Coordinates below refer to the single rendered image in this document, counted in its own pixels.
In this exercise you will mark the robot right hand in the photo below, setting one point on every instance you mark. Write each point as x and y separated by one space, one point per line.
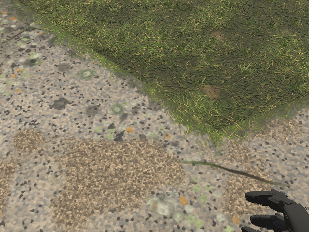
295 217

